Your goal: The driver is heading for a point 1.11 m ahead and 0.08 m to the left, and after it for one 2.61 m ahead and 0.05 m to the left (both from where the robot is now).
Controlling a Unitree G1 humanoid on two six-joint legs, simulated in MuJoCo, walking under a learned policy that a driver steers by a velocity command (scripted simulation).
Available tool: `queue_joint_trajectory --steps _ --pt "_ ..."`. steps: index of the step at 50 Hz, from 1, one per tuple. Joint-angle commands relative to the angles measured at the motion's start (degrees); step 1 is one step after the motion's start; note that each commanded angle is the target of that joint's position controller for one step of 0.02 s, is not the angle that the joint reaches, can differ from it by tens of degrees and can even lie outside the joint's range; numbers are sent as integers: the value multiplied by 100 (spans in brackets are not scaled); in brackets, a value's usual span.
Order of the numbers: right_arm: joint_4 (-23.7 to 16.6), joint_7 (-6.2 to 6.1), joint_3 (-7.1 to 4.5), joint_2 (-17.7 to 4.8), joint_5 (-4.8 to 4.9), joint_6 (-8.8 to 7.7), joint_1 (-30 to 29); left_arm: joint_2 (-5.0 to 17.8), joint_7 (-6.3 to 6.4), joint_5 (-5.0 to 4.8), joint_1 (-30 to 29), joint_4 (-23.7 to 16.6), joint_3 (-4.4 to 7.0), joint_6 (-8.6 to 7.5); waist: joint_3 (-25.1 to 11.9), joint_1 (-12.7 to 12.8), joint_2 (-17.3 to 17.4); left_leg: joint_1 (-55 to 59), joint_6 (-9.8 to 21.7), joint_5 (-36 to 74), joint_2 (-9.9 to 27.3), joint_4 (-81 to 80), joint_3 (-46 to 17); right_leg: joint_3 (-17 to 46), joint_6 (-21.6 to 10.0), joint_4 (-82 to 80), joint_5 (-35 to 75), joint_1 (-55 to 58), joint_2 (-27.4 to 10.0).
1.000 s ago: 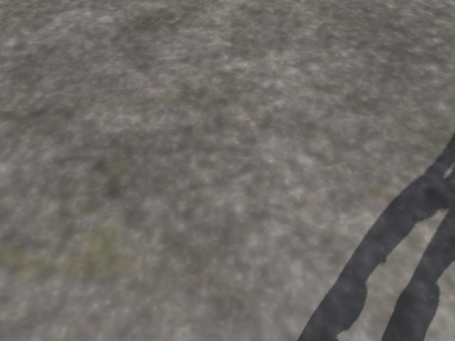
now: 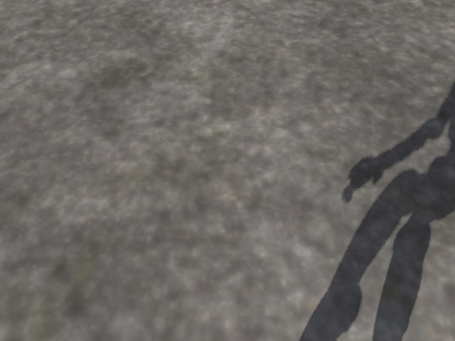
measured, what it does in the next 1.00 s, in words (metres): walks ahead: right foot, then left foot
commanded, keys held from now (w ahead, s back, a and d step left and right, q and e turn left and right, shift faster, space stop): w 1.00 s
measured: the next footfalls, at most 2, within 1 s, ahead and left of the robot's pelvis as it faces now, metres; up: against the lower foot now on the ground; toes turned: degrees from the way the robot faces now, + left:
right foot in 0.30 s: +0.33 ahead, -0.17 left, +0.00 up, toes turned -2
left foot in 0.86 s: +0.65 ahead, +0.07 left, +0.00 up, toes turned +3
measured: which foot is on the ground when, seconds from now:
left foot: down 0.00-0.32, up 0.34-0.84, down 0.86-1.00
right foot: up 0.00-0.28, down 0.30-0.88, up 0.90-1.00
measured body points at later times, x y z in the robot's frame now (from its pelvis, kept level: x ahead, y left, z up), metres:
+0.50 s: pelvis +0.27 -0.08 +0.00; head +0.29 -0.10 +0.45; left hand +0.33 +0.18 -0.12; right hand +0.36 -0.35 -0.14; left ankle +0.28 +0.08 -0.66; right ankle +0.29 -0.17 -0.74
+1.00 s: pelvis +0.55 -0.01 -0.01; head +0.57 +0.00 +0.44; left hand +0.58 +0.25 -0.15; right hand +0.66 -0.28 -0.13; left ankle +0.61 +0.07 -0.74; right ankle +0.46 -0.17 -0.65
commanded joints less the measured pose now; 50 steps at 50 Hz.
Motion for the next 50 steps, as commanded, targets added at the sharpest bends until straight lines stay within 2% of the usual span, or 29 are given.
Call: queue_joint_trajectory --steps 1,5,8,10,12,13,14,15,16,17,18,19,20,22,24,28,32,37,40,41,42,43,44,45,46,47,48,49,50 --pt "-327 -109 -128 -773 9 -98 -237 242 36 69 192 -243 67 30 308 269 410 -554 996 358 1643 -1155 -1255 27 151 -836 896 -156 -249" --pt "-224 -189 -150 -914 102 -24 216 170 -27 18 -720 -476 36 -27 311 -62 444 -102 722 456 1525 -1047 -933 -196 201 -2434 1762 43 10" --pt "-94 -189 -164 -960 144 36 536 189 -118 -43 -1227 -637 14 -44 410 -264 503 389 688 299 1685 -860 -954 -266 207 -3000 1638 77 128" --pt "-29 -198 -179 -969 147 93 645 243 -196 -61 -1437 -763 16 -80 467 -284 536 805 642 297 1874 -639 -1037 -244 98 -3286 1280 26 173" --pt "-16 -213 -213 -1039 151 153 599 363 -257 -62 -1327 -804 53 -133 399 -144 614 1064 555 556 2015 -332 -1116 -288 -63 -3528 822 321 261" --pt "-36 -216 -225 -1082 149 184 495 461 -267 -57 -1039 -749 103 -156 252 52 676 1080 486 1148 1994 -8 -1074 -401 -156 -3646 658 786 387" --pt "-72 -216 -201 -1035 130 214 379 646 -253 -43 -374 -554 216 -170 -123 409 645 991 361 2095 1753 772 -862 -553 -291 -3782 603 1683 579" --pt "-173 -213 -116 -828 55 215 309 1022 -210 -19 766 -247 375 -184 -891 853 413 284 171 2156 1405 2210 -550 -165 -572 -3640 761 3292 237" --pt "-284 -172 70 -235 31 106 816 1660 -191 80 1629 -89 539 -142 -1790 859 -851 -2103 -287 310 530 4573 -34 2142 -1403 -3820 220 5708 -1221" --pt "-218 -147 85 -265 100 -47 875 1340 -213 58 1789 -35 444 -119 -2187 862 -1303 -3088 -281 -2414 252 5637 -803 3861 -1670 -4681 -293 6089 -1656" --pt "-341 -120 -72 -857 251 -135 416 962 -218 34 1324 -109 316 -132 -1418 773 -881 -3583 -145 -2141 625 6085 -1051 3230 -1383 -4768 -431 5431 -1489" --pt "-467 -132 -94 -936 282 -151 11 747 -219 25 752 -253 237 -119 -882 596 -504 -3529 -87 -1594 952 5954 -869 2370 -1196 -4870 -62 4586 -1276" --pt "-499 -166 -111 -861 201 -119 -208 567 -254 48 339 -314 177 -115 -478 430 -121 -3302 -113 -1155 1155 5591 -772 1782 -1106 -5112 347 3792 -1011" --pt "-457 -202 -141 -641 123 49 -52 376 -301 96 107 -280 124 -143 -217 123 -255 -2661 -174 -700 1378 5059 -769 1095 -982 -5481 773 2960 -642" --pt "-440 -220 -140 -491 111 156 19 484 -289 96 310 -129 157 -174 -94 28 -200 -2636 -262 -442 1377 4834 -686 703 -1062 -5640 1366 2754 -534" --pt "-740 -225 -173 -485 49 169 -813 638 -159 90 739 83 195 -123 127 175 -73 -3270 -414 523 1388 3658 -652 346 -1044 -5755 1914 3040 -504" --pt "-965 -156 -127 -365 84 123 -1642 728 -80 34 1058 223 200 -77 300 424 -103 -3027 -411 1346 1192 2335 -452 48 -892 -5871 1550 3171 -382" --pt "-1253 -13 -92 -395 145 60 -2364 778 -37 -17 1471 493 239 30 563 600 -114 -3202 -272 1026 1073 1595 -436 86 -861 -5596 1515 4034 -712" --pt "-1296 70 -136 -539 152 -1 -2229 874 -1 -34 1354 522 293 106 411 393 -210 -2679 -71 421 914 1354 -317 82 -738 -5143 2307 4340 -850" --pt "-1218 66 -200 -664 147 -15 -1891 931 2 -28 1234 496 308 130 180 186 -304 -2064 18 276 732 1314 -161 14 -673 -4761 3206 4315 -793" --pt "-988 42 -319 -853 136 -16 -1144 891 0 -13 1109 467 290 164 -255 -211 -289 -1022 151 305 517 1226 15 -182 -552 -3902 4035 4135 -552" --pt "-684 -8 -463 -1187 111 -10 -62 742 -4 41 1065 379 219 170 -972 -628 -88 660 397 476 851 1409 -367 -398 -364 -2527 3607 3268 -236" --pt "-529 -49 -607 -1754 -6 28 774 146 -69 69 1705 311 39 72 -1910 -520 1147 3107 1264 -224 2379 1244 -2815 -653 66 -136 1281 862 638" --pt "-500 -39 -497 -1459 58 52 817 94 -104 18 1713 400 0 -83 -2383 -505 1664 3469 1506 -724 2858 248 -4597 152 82 960 -2003 -69 1050" --pt "-549 -38 -390 -1141 106 39 373 634 -132 -149 1208 250 149 -186 -1573 -461 1325 2796 1191 -1016 2670 122 -3957 399 -50 1400 -1822 -612 669" --pt "-691 -46 -323 -930 102 40 -171 742 -113 -203 744 97 168 -220 -929 -298 931 1858 981 -755 2480 2 -3109 188 -130 1240 -1293 -640 335" --pt "-741 -18 -264 -744 52 27 -587 697 -67 -126 505 56 194 -196 -463 -102 526 927 868 -333 2241 -230 -2496 74 -123 848 -819 -390 95" --pt "-753 0 -214 -584 -3 -7 -794 627 -26 -58 580 75 240 -115 -302 124 618 353 754 -57 2017 -416 -2065 114 -130 488 -523 7 -100" --pt "-714 22 -200 -523 -23 -17 -842 475 -15 -39 738 119 232 -23 -234 249 720 3 736 34 1883 -595 -1820 113 -112 310 -367 316 -160"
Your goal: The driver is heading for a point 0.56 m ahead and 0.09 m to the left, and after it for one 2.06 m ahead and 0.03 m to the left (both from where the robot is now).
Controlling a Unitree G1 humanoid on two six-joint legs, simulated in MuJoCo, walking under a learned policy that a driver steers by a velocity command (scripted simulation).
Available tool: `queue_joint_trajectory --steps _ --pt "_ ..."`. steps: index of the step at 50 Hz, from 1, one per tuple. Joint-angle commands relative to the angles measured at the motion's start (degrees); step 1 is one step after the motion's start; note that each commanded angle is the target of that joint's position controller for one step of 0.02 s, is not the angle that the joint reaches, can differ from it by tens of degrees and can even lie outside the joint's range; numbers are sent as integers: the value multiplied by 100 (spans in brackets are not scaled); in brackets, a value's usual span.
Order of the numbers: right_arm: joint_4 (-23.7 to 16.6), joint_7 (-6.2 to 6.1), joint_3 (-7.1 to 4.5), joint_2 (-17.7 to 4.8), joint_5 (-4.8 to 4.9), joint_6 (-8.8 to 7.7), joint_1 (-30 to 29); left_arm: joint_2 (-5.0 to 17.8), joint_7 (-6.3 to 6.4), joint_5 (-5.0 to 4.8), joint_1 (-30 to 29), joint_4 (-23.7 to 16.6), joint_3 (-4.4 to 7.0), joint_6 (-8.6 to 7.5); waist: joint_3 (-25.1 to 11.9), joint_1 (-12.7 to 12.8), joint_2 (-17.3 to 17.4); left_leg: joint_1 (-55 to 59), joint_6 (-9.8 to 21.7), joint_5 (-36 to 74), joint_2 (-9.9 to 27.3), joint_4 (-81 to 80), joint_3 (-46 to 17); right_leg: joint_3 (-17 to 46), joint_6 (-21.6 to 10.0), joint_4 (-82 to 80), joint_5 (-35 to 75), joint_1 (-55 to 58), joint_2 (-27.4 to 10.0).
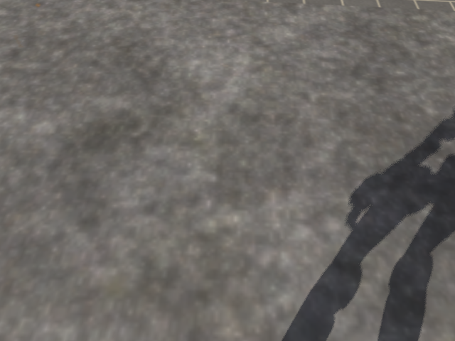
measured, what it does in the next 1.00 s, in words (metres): walks ahead, turning left: right foot, then left foot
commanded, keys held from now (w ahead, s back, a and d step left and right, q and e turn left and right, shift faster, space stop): w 0.38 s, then w+q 0.62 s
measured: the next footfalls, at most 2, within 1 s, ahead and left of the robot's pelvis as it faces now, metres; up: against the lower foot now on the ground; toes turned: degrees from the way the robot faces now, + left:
right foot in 0.42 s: +0.41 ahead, -0.15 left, +0.00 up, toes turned -2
left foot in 1.00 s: +0.67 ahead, +0.12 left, +0.00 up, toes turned +20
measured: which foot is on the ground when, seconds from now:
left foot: down 0.00-0.42, up 0.44-0.98, down 1.00-1.00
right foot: up 0.00-0.40, down 0.42-1.00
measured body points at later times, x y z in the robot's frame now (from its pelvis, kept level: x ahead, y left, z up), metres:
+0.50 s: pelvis +0.28 -0.06 -0.01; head +0.31 -0.07 +0.44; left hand +0.45 +0.19 -0.11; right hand +0.26 -0.32 -0.16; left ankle +0.11 +0.08 -0.66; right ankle +0.37 -0.15 -0.74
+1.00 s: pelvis +0.55 +0.00 -0.02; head +0.57 +0.02 +0.43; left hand +0.47 +0.27 -0.17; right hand +0.79 -0.18 -0.12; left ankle +0.63 +0.11 -0.74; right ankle +0.38 -0.15 -0.72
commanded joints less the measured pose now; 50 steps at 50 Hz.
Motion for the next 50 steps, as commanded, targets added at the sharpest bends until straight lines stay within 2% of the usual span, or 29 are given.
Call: queue_joint_trajectory --steps 1,2,4,6,10,15,18,19,20,21,22,23,24,25,26,27,28,29,30,32,36,41,43,45,47,48,49,50 --pt "-147 21 -76 -461 -46 -97 98 305 62 39 267 -281 136 56 -333 118 668 784 937 353 1447 -1757 -1635 237 -20 -138 543 -829 -561" --pt "-79 1 -95 -544 -41 -112 205 269 74 47 243 -299 141 99 -246 149 628 691 985 548 1421 -1857 -1471 205 26 -288 687 -886 -581" --pt "21 -74 -133 -715 -43 -117 417 338 95 89 -154 -450 175 130 -72 106 503 785 1028 894 1428 -1974 -1289 194 142 -807 1176 -1311 -621" --pt "106 -147 -134 -752 -25 -80 639 326 85 121 -588 -590 185 115 0 -1 444 1026 968 1114 1402 -1999 -1142 171 222 -1452 1757 -1641 -610" --pt "230 -216 -124 -804 33 -29 975 176 0 89 -1364 -798 123 61 132 -241 485 1246 770 1038 1234 -2037 -774 -34 231 -2785 2659 -1474 -399" --pt "489 -240 -158 -870 79 80 1453 182 -157 25 -2146 -1088 56 2 378 -485 478 2115 762 1030 1538 -1740 -793 -113 147 -3588 2357 -1642 -229" --pt "541 -274 -213 -956 103 157 1396 325 -248 10 -2084 -1168 81 -56 289 -303 597 2501 644 1709 1742 -1316 -841 -167 -65 -3855 1752 -1285 -103" --pt "517 -278 -231 -1009 105 177 1276 444 -252 15 -1793 -1106 133 -70 101 -114 678 2503 576 2491 1710 -1001 -785 -289 -158 -3912 1583 -757 48" --pt "492 -273 -219 -984 117 202 1158 607 -230 40 -1179 -933 235 -84 -256 240 672 2319 473 3368 1514 -281 -677 -438 -281 -4055 1617 226 250" --pt "425 -261 -147 -816 83 209 1096 930 -179 71 -120 -633 387 -93 -932 687 529 1614 301 3269 1177 955 -498 -246 -490 -3937 1797 1842 93" --pt "288 -224 10 -317 14 145 1523 1509 -121 203 806 -483 528 -88 -1937 719 -497 -494 -57 1143 468 3222 -170 1757 -1158 -3908 1552 4268 -1440" --pt "380 -191 115 -23 77 18 1821 1362 -147 170 981 -427 457 -64 -2582 644 -1348 -1724 -145 -2512 -159 4443 -843 3785 -1572 -4776 796 5016 -2190" --pt "328 -185 -84 -714 266 -51 1299 913 -126 134 698 -460 330 -76 -1865 701 -840 -2238 -46 -2328 186 4988 -1249 3259 -1243 -4945 387 4411 -1979" --pt "182 -203 -125 -842 319 -72 878 725 -107 109 150 -560 261 -82 -1126 552 -603 -2371 16 -1748 491 4908 -1065 2380 -989 -5107 608 3501 -1822" --pt "168 -247 -148 -777 265 -42 681 529 -117 130 -285 -610 196 -93 -730 365 -269 -2108 4 -1252 734 4616 -973 1768 -846 -5358 869 2668 -1594" --pt "197 -274 -191 -669 219 38 723 368 -133 166 -540 -612 154 -118 -429 171 -313 -1809 -5 -920 901 4322 -985 1219 -724 -5610 1066 2075 -1370" --pt "239 -269 -194 -506 219 133 890 286 -143 217 -640 -567 138 -134 -347 19 -440 -1478 -7 -716 992 4191 -1002 873 -666 -5794 1170 1702 -1241" --pt "278 -265 -188 -350 226 209 997 269 -141 228 -631 -513 147 -153 -284 -44 -425 -1361 -17 -616 1008 4141 -976 601 -682 -5915 1364 1517 -1174" --pt "262 -271 -198 -290 230 270 995 323 -124 234 -596 -455 163 -170 -183 -94 -375 -1433 -35 -475 1010 4082 -979 331 -701 -5995 1627 1420 -1148" --pt "140 -288 -235 -313 198 337 744 457 -62 262 -495 -371 207 -185 -23 -102 -249 -1812 -86 -26 1002 3805 -1072 -31 -725 -6086 2006 1454 -1151" --pt "-97 -201 -254 -295 129 306 176 566 63 268 -342 -283 230 -143 131 -15 -160 -2164 -167 998 907 2644 -1021 -625 -634 -6148 2345 1765 -1092" --pt "-524 -13 -147 -139 100 293 -808 723 155 178 114 -141 280 -31 451 328 13 -2343 -85 1233 851 1521 -465 -1109 -568 -6082 2569 2471 -1270" --pt "-718 62 -124 -131 115 296 -1070 784 159 130 260 -89 313 52 520 388 2 -2481 -6 898 801 1294 -289 -1226 -550 -5853 2901 2924 -1400" --pt "-875 133 -145 -201 131 305 -1106 890 166 80 176 -113 351 127 451 269 -106 -2181 138 389 634 1129 -26 -1397 -465 -5456 3926 3138 -1461" --pt "-920 159 -253 -430 142 329 -741 1082 194 32 5 -190 403 190 53 -45 -359 -1296 350 -201 226 1164 351 -1540 -345 -4613 5883 3192 -1445" --pt "-825 154 -366 -643 168 335 -158 1160 201 19 -109 -229 418 231 -281 -395 -420 -511 502 -355 -17 1078 463 -1596 -265 -3754 6489 3071 -1371" --pt "-598 92 -558 -989 178 336 769 1157 197 -6 -243 -281 398 245 -771 -897 -278 901 728 52 -243 584 384 -1687 -61 -2479 6090 2521 -1123" --pt "-436 -50 -741 -1574 160 384 1489 896 183 141 -174 -433 307 182 -1252 -1035 631 2573 1091 87 714 401 -1232 -1673 217 -576 3405 924 -760"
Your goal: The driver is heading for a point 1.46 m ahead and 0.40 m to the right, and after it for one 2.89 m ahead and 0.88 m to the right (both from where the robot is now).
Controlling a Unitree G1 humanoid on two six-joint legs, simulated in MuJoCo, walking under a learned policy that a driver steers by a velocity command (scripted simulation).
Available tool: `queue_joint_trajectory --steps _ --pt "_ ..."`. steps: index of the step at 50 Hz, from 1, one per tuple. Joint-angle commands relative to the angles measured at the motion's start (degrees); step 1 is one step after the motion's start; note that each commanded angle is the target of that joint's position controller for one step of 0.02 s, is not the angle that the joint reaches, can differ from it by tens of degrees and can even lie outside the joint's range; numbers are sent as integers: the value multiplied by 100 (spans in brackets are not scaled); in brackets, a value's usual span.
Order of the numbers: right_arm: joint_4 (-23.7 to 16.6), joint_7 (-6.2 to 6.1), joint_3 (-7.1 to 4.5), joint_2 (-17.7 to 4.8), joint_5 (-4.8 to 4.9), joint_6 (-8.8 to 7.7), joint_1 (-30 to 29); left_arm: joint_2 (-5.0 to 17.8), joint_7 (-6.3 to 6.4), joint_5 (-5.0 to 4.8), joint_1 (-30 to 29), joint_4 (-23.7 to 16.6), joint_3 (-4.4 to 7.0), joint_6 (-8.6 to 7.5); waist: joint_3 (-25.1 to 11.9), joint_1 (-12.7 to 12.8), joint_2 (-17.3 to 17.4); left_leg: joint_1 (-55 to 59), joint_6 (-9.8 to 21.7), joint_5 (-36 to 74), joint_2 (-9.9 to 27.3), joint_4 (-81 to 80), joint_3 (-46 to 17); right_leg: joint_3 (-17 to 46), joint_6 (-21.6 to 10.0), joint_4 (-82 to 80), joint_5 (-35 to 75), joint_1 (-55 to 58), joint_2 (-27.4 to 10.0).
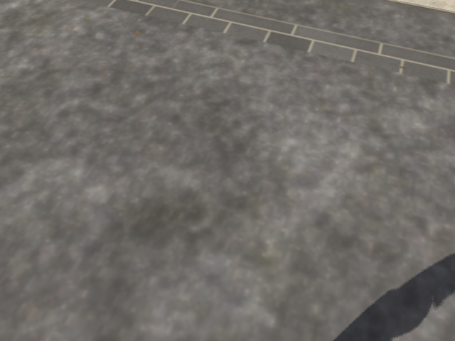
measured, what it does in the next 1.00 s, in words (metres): walks ahead, turning right: right foot, then left foot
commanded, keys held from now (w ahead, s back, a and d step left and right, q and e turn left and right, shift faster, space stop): w+q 0.04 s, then w+e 0.96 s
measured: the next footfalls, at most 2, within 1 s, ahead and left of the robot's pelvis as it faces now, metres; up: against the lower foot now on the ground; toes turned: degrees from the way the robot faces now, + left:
right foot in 0.54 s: +0.49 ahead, -0.11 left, +0.00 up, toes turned -8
left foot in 1.00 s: +0.79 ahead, +0.03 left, +0.00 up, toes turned -26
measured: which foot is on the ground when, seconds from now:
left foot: down 0.00-0.56, up 0.58-0.98, down 1.00-1.00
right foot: down 0.00-0.00, up 0.02-0.52, down 0.54-1.00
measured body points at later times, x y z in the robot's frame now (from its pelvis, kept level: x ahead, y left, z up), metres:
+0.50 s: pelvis +0.29 +0.00 +0.01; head +0.32 +0.00 +0.46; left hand +0.47 +0.22 -0.10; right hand +0.30 -0.28 -0.12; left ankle +0.11 +0.08 -0.71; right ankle +0.46 -0.13 -0.69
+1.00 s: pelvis +0.59 -0.03 +0.01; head +0.61 -0.04 +0.46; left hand +0.73 +0.23 -0.10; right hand +0.72 -0.33 -0.06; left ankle +0.75 +0.05 -0.71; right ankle +0.45 -0.11 -0.71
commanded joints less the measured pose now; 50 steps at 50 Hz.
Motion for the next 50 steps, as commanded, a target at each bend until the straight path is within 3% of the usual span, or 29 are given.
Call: queue_joint_trajectory --steps 1,2,3,4,5,6,8,11,16,21,24,26,27,28,29,30,31,32,33,35,37,39,42,45,47,49,50 --pt "8 -157 -584 -2000 2 -39 1826 145 -79 118 59 -882 -92 -314 -1950 -436 1521 5122 1861 -683 1844 -1453 -4845 1229 -3 5035 -618 -4244 811" --pt "-8 -127 -423 -1501 -77 -88 2059 639 -180 -130 -624 -1022 -13 -582 -2140 -842 768 5207 1681 -831 1893 -2008 -5084 2306 -193 5281 -530 -4892 608" --pt "72 -141 -312 -1069 -111 -143 1886 714 -228 -305 -797 -1004 3 -662 -1465 -750 515 4636 1349 -392 1777 -1925 -3982 2212 -383 4992 -53 -5118 267" --pt "-17 -127 -222 -796 -90 -191 1397 678 -191 -236 -742 -875 5 -649 -970 -440 -69 3649 1060 311 1541 -1891 -3110 2150 -428 4412 423 -4760 -81" --pt "-101 -142 -129 -522 -104 -217 984 752 -149 -97 -745 -757 69 -567 -744 -268 -81 2923 856 876 1318 -1948 -2472 2106 -406 3952 663 -4338 -301" --pt "-144 -160 -79 -433 -166 -236 823 746 -160 -72 -580 -676 94 -458 -656 -119 20 2451 781 1164 1210 -2086 -2150 2129 -390 3783 837 -3949 -430" --pt "-42 -183 -106 -607 -177 -305 927 574 -163 -44 -447 -607 78 -279 -544 -17 75 2035 744 1620 1147 -2345 -1755 2056 -312 3481 1090 -3746 -489" --pt "136 -262 -142 -808 -194 -378 1194 500 -129 -7 -856 -736 47 -156 -246 -120 96 2056 599 2048 1085 -2593 -1187 2045 -200 2780 1908 -4293 -491" --pt "269 -348 -90 -804 -221 -403 1298 391 -233 -58 -1510 -913 -9 -212 -21 -407 227 2310 103 1690 871 -2813 -354 1944 -330 1056 3547 -4263 -134" --pt "530 -396 -88 -820 -182 -313 1616 281 -411 -71 -2087 -1218 -103 -242 245 -620 209 3410 2 2239 1219 -2595 -29 1733 -523 235 3335 -4645 106" --pt "493 -468 -120 -977 -162 -170 1469 403 -553 -62 -1999 -1378 -64 -249 24 -395 396 3891 -88 4337 1386 -1816 173 1325 -761 162 2429 -4306 428" --pt "418 -545 -152 -1164 -161 -75 1321 705 -568 -50 -1246 -1301 81 -197 -513 66 651 3896 -212 6036 1380 -623 294 1061 -999 274 1838 -3255 808" --pt "366 -566 -147 -1213 -142 -48 1161 997 -528 -53 -359 -1122 229 -184 -939 559 533 3399 -368 5827 1200 571 435 1133 -1203 -120 2180 -1979 953" --pt "226 -570 -82 -1116 -198 -115 1191 1478 -409 -2 504 -1018 377 -129 -1575 863 -211 1989 -569 3844 889 2419 474 2595 -1607 -211 2321 -205 30" --pt "81 -402 191 -223 -287 -306 1833 1692 -389 -78 379 -1148 411 -143 -2231 245 -1655 -688 -1032 -2027 -566 4694 -152 5962 -2929 -791 1754 1913 -1442" --pt "-4 -269 99 -762 -81 -572 1357 1283 -370 -40 532 -1083 281 -126 -2481 608 -989 -1422 -814 -2181 -329 5077 -1273 6306 -2767 -1329 1093 2163 -1338" --pt "-199 -218 64 -953 124 -686 833 977 -336 -14 297 -1161 213 -139 -1701 627 -699 -1757 -676 -1803 14 4797 -1249 5392 -2430 -1371 1096 1584 -1140" --pt "-256 -237 80 -875 63 -726 634 847 -354 -14 -127 -1246 165 -171 -1001 325 11 -1591 -643 -1458 263 4123 -1145 4745 -2233 -1495 1656 501 -894" --pt "-232 -290 17 -945 -106 -685 583 663 -342 -10 -449 -1344 107 -191 -737 111 171 -1201 -696 -1292 443 3557 -1079 4306 -2118 -1582 2209 -263 -705" --pt "-267 -321 -15 -883 -209 -540 796 697 -295 38 -687 -1494 86 -177 -484 -197 -15 -639 -852 -1204 555 3042 -1021 3961 -2131 -1828 2725 -1206 -475" --pt "-327 -359 21 -733 -234 -432 792 879 -234 23 -658 -1550 131 -177 -367 -260 -152 -490 -1053 -1002 573 2330 -840 3578 -2106 -1922 3165 -1755 -347" --pt "-476 -381 83 -595 -257 -391 387 1062 -167 -14 -530 -1569 196 -155 -304 -139 -261 -309 -1199 -233 461 1406 -713 3226 -1936 -1925 3126 -2106 -108" --pt "-643 -345 132 -509 -206 -416 -207 1081 -124 -65 -256 -1563 216 -78 -340 168 -457 138 -1245 1044 146 119 -648 3058 -1619 -1744 2587 -2232 156" --pt "-804 -291 92 -656 -115 -466 -500 1022 -124 -94 21 -1515 207 -11 -395 295 -584 259 -1201 1097 6 -440 -795 3491 -1496 -1387 2106 -1839 9" --pt "-839 -247 20 -837 -95 -530 -460 986 -107 -80 62 -1535 200 18 -433 210 -678 407 -1077 722 -27 -695 -897 3912 -1414 -1044 1830 -1504 -136" --pt "-722 -236 -64 -960 -94 -601 49 901 -94 -49 -75 -1613 175 35 -517 -134 -812 1079 -849 476 -30 -993 -825 4099 -1243 -559 1818 -1483 -63" --pt "-628 -268 -145 -1137 -162 -632 612 686 -100 -20 -128 -1681 99 12 -867 -421 -740 2001 -627 392 283 -988 -1025 3892 -1046 147 1892 -1763 183"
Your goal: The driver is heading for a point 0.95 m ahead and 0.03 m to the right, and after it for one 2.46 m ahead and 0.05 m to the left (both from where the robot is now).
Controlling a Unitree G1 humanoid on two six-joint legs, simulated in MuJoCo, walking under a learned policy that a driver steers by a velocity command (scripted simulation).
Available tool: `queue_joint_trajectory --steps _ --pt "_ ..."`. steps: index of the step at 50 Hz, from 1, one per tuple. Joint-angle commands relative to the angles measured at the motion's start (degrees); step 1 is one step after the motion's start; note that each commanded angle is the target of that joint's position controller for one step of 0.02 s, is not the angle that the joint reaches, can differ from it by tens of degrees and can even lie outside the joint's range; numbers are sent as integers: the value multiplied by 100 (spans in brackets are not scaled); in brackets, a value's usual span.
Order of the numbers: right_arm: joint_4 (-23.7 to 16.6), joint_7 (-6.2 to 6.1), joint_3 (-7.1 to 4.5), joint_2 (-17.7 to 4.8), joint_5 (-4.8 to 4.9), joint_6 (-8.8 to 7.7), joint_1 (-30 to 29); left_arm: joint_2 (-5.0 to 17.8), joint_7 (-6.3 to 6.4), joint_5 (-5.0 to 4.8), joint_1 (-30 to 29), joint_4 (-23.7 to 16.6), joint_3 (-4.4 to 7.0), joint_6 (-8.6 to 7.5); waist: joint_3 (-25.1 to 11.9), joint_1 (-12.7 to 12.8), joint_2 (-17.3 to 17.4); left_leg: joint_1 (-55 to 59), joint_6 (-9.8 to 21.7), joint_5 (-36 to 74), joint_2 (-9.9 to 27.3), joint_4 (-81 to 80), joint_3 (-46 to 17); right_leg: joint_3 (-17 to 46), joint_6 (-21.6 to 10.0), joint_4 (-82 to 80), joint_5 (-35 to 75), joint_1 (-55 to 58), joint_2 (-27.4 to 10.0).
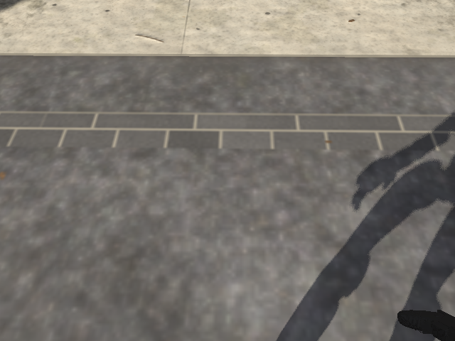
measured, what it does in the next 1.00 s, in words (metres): walks ahead: right foot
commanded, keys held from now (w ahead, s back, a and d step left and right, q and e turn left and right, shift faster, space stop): w+e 0.12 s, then w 0.88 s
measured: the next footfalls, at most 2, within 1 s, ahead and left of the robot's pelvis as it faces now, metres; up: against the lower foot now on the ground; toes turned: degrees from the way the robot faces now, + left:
right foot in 0.50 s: +0.39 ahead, -0.17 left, +0.00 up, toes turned -12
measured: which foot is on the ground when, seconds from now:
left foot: down 0.00-0.50, up 0.52-1.00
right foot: down 0.00-0.00, up 0.02-0.48, down 0.50-1.00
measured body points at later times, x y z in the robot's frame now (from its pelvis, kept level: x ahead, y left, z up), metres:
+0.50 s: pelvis +0.26 -0.03 +0.00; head +0.29 -0.04 +0.45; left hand +0.53 +0.14 -0.07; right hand +0.18 -0.31 -0.13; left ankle +0.13 +0.13 -0.73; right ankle +0.35 -0.16 -0.73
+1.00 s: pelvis +0.52 -0.07 +0.00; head +0.55 -0.07 +0.45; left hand +0.57 +0.21 -0.12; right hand +0.69 -0.33 -0.08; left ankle +0.69 +0.02 -0.71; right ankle +0.35 -0.16 -0.73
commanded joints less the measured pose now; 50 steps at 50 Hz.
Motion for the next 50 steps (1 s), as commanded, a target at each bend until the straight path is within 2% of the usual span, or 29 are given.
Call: queue_joint_trajectory --steps 1,2,3,4,5,6,7,8,12,17,20,22,23,24,25,26,27,28,29,30,31,32,35,38,42,45,47,49,50 --pt "-103 -84 -445 -1271 -106 -147 1627 116 6 119 -230 -528 -51 -94 -1353 -1065 -37 3202 679 -490 1336 -76 -1178 300 -274 2078 701 -1432 -548" --pt "115 -38 -543 -1671 -145 -53 2017 7 -4 -75 490 -744 -104 -156 -1813 -668 2067 4544 1552 -1954 2441 -724 -3954 -307 -17 3705 -1197 -3339 -41" --pt "-37 -18 -421 -1088 -41 -32 1801 643 15 -120 415 -557 8 -143 -1324 -814 1244 4266 1434 -3005 2372 -911 -4029 -128 68 4438 -873 -3952 -510" --pt "-91 -45 -336 -784 -19 11 1595 875 7 -72 -149 -629 79 -104 -711 -954 693 3668 1192 -2747 2130 -911 -3054 -263 101 4626 -324 -4098 -680" --pt "-125 -46 -283 -699 -70 48 1338 789 9 -14 -394 -675 79 -73 -387 -854 296 3023 1074 -1952 1876 -989 -2330 -402 137 4536 86 -3882 -864" --pt "-86 -51 -245 -582 -90 76 1164 718 -11 27 -542 -745 96 -68 -125 -754 298 2579 1057 -1363 1667 -1109 -1832 -406 155 4285 360 -3782 -1010" --pt "-43 -54 -211 -522 -122 69 1126 598 -49 -4 -508 -771 88 -56 -43 -638 445 2228 1030 -1018 1497 -1242 -1449 -434 147 4116 511 -3508 -1135" --pt "9 -40 -206 -479 -109 48 1146 473 -70 -34 -456 -773 66 -40 -23 -592 535 2067 1069 -816 1388 -1372 -1187 -500 156 3958 562 -3364 -1157" --pt "233 -11 -284 -720 -46 -4 1323 215 -82 31 -767 -914 -32 -29 56 -558 323 2068 1336 165 1437 -1661 -565 -577 254 2957 1011 -3506 -1170" --pt "443 -35 -308 -933 68 113 1513 68 -218 47 -1585 -1065 -155 -149 175 -799 287 2098 1166 514 1212 -1686 207 -1101 253 1188 2206 -2979 -1127" --pt "625 -22 -328 -1062 134 196 1839 141 -280 -4 -1997 -1225 -152 -180 287 -920 369 2398 1106 511 1396 -1577 190 -1250 150 657 2073 -2782 -1001" --pt "716 -32 -349 -1142 174 261 1872 258 -306 -5 -2028 -1286 -115 -197 308 -813 463 2671 1025 902 1550 -1357 174 -1306 -23 367 1729 -2593 -911" --pt "739 -46 -357 -1198 187 291 1807 359 -304 17 -1794 -1239 -62 -205 183 -613 501 2728 950 1589 1538 -1043 256 -1405 -135 180 1649 -2162 -784" --pt "754 -63 -343 -1189 209 316 1729 511 -283 59 -1213 -1061 37 -205 -159 -252 441 2643 819 2459 1363 -349 503 -1565 -278 -91 1827 -1260 -602" --pt "754 -84 -273 -1023 163 312 1780 801 -230 87 -349 -791 189 -186 -721 124 309 2138 632 2567 1088 743 767 -1480 -447 -34 1983 96 -628" --pt "571 -89 -111 -638 -62 275 1799 1319 -126 132 676 -636 319 -135 -1571 437 -677 784 366 450 718 2777 995 112 -855 121 2340 1811 -1943" --pt "488 -37 33 -185 -4 142 2363 1587 -167 143 614 -626 304 -144 -2182 -29 -1940 -1076 158 -3098 -172 4360 389 2776 -1708 -788 1174 2947 -2951" --pt "530 2 -122 -811 149 63 1902 1058 -192 91 506 -648 181 -166 -1737 194 -1160 -1726 214 -3004 151 4901 -96 2659 -1521 -1063 543 2607 -2784" --pt "364 21 -158 -928 221 24 1428 869 -195 66 153 -658 102 -192 -973 114 -970 -1988 287 -2454 385 4841 41 1809 -1320 -1139 824 1891 -2573" --pt "370 -12 -145 -840 155 32 1253 727 -210 83 -204 -676 48 -203 -607 -84 -543 -1752 274 -1954 611 4560 119 1215 -1209 -1257 1353 1131 -2319" --pt "379 -27 -165 -802 61 72 1227 575 -233 118 -475 -690 9 -217 -334 -271 -520 -1476 230 -1647 743 4222 110 786 -1158 -1435 1795 513 -2114" --pt "416 -17 -165 -730 56 138 1371 488 -237 159 -614 -689 -13 -247 -293 -458 -641 -1122 200 -1435 843 4072 57 538 -1136 -1621 2000 125 -2000" --pt "420 -45 -129 -503 27 297 1349 564 -217 125 -610 -536 25 -366 -133 -617 -560 -1024 52 -1034 856 3583 101 39 -1230 -1993 2490 -286 -1927" --pt "253 -41 -92 -412 -29 304 784 673 -139 119 -389 -346 59 -363 72 -489 -413 -1325 -46 -171 845 2606 108 -352 -1163 -2124 2691 -196 -1845" --pt "74 59 -18 -290 22 232 15 826 -76 69 -82 -129 91 -308 270 -198 -431 -1026 -7 805 600 1236 314 -774 -947 -2162 2458 -111 -1704" --pt "-103 143 -5 -334 63 197 -426 901 -66 24 220 90 115 -251 393 -36 -449 -1028 85 755 482 732 336 -739 -906 -1996 2346 331 -1896" --pt "-201 204 -19 -408 68 170 -539 939 -44 1 277 199 137 -199 425 -64 -499 -1056 231 407 434 487 310 -674 -828 -1775 2533 712 -2070" --pt "-187 235 -59 -526 59 145 -349 997 -17 -6 226 265 160 -142 302 -216 -596 -698 385 -20 321 327 401 -653 -712 -1456 3124 979 -2148" --pt "-105 226 -116 -634 45 134 -5 1036 -4 -7 123 267 166 -112 89 -434 -649 -144 490 -152 154 221 568 -748 -621 -1038 3972 1014 -2060"
Keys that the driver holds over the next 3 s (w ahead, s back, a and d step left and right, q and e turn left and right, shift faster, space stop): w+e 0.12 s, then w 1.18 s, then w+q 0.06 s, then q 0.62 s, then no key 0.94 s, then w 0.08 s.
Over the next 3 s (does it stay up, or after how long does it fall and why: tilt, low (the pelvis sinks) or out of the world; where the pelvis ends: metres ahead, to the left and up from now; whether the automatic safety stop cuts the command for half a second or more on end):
stays up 0.89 -0.12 0.01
